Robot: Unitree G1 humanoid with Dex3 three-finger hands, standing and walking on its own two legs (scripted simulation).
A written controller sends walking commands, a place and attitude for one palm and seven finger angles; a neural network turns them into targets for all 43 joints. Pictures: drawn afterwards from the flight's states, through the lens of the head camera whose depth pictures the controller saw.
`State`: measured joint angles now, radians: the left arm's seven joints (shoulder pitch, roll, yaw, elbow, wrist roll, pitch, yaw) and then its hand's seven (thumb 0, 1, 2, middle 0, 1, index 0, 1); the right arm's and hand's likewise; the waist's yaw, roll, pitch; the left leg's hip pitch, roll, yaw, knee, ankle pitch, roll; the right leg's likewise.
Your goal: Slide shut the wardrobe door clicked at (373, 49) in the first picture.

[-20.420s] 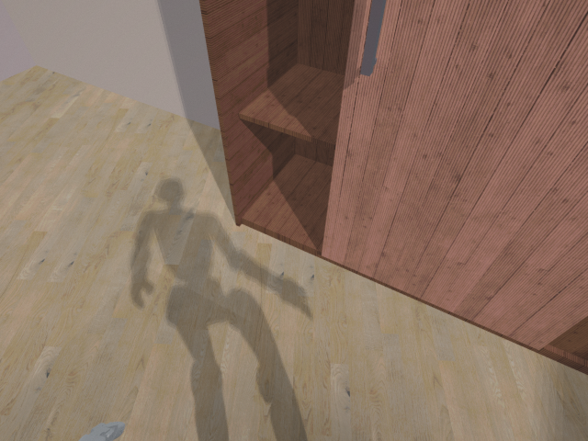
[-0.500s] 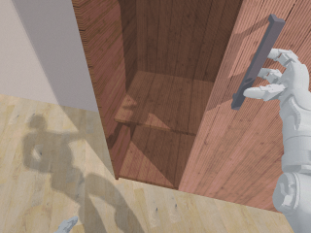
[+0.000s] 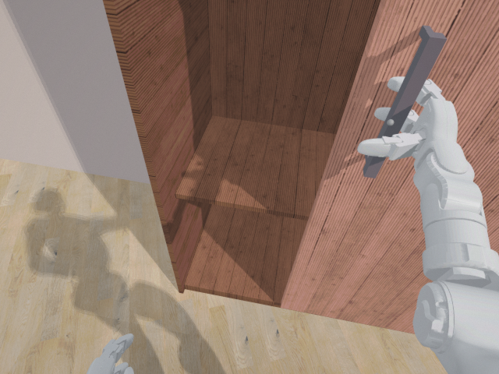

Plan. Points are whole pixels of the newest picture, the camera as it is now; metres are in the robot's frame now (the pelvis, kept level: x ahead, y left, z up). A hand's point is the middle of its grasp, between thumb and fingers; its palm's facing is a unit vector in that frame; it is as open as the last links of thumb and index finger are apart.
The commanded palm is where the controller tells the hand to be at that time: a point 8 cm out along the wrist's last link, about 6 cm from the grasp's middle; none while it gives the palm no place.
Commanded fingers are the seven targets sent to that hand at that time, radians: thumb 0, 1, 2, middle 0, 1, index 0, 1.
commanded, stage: slide the fingers in behind the handle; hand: right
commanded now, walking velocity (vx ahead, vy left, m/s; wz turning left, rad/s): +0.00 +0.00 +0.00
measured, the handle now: (394, 111) +0.49 -0.19 +0.21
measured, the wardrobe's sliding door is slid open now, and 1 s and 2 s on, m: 0.40 0.40 0.40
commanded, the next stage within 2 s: grip the handle and tug to test in 1.00 s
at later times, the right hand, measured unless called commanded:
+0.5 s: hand (383, 121) +0.44 -0.15 +0.22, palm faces +0.13 +0.99 +0.01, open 14.1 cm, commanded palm +0.42 -0.20 +0.22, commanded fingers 0.00 0.50 -0.30 0.30 1.20 0.30 1.20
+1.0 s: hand (383, 121) +0.44 -0.15 +0.22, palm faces +0.12 +0.99 +0.01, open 14.1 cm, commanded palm +0.42 -0.20 +0.22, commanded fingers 0.00 0.50 -0.30 0.30 1.20 0.30 1.20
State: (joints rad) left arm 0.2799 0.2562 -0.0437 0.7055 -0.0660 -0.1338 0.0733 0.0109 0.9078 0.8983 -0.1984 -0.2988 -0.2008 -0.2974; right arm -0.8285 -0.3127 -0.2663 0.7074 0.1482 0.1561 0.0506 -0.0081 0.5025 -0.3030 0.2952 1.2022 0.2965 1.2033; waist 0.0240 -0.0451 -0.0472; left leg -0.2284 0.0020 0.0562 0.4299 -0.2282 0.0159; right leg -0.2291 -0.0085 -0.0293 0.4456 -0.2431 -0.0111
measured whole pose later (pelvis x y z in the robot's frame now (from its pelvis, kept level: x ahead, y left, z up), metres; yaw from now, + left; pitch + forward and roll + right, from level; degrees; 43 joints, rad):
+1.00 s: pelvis +0.00 +0.00 +0.00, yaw +0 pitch +1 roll +0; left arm 0.27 0.24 -0.04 0.71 -0.06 -0.12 0.07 0.01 0.91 0.90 -0.20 -0.30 -0.20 -0.30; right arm -0.83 -0.28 -0.24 0.69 0.14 0.18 -0.01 -0.01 0.50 -0.30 0.28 1.20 0.28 1.20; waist 0.02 -0.04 -0.04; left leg -0.21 0.00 0.06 0.43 -0.23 0.02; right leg -0.22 -0.01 -0.03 0.44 -0.24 -0.01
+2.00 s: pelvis +0.01 +0.00 +0.00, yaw +0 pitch +1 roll +0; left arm 0.25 0.25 -0.04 0.69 -0.06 -0.09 0.06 0.01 0.91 0.90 -0.20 -0.30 -0.20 -0.30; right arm -0.76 -0.26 -0.24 0.55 0.15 0.23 -0.02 0.01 -0.76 -0.81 0.38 1.40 0.36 1.40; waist 0.02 -0.05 -0.04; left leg -0.19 0.00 0.06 0.41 -0.24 0.02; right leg -0.19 -0.01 -0.03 0.43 -0.26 -0.01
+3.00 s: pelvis +0.03 +0.00 +0.00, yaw -2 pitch +1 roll +0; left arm 0.17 0.23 -0.04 0.69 -0.04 -0.04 0.05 0.01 0.91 0.90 -0.20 -0.30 -0.20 -0.30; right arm -0.73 -0.18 -0.16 0.39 0.13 0.36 -0.12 0.02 -0.75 -0.84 0.32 1.40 0.31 1.39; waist -0.03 -0.05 -0.05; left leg -0.15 0.02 0.09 0.40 -0.26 0.01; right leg -0.17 0.01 0.01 0.43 -0.27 -0.01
